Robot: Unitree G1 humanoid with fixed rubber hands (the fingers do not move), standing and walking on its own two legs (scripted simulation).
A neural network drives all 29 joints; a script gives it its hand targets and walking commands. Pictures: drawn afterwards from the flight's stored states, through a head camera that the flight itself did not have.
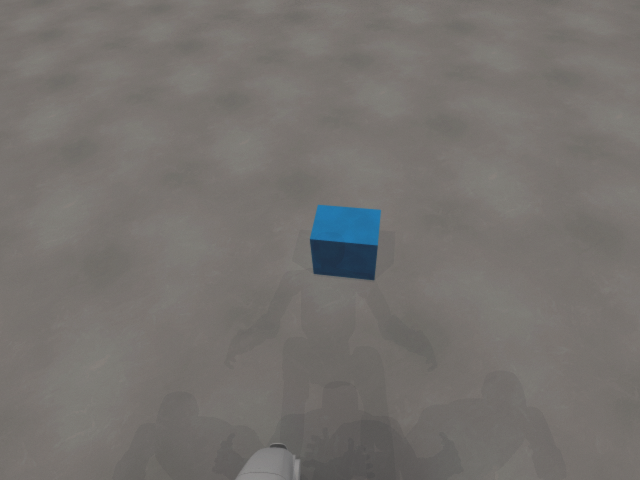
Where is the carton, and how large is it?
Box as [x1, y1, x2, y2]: [310, 205, 380, 279]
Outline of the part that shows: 318,205 310,236 314,273 373,279 380,210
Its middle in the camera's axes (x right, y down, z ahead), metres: +0.10 +0.00 +1.47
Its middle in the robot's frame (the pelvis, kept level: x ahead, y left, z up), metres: +1.00 +0.02 -0.67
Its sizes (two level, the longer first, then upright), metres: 0.236 0.170 0.213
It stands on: the floor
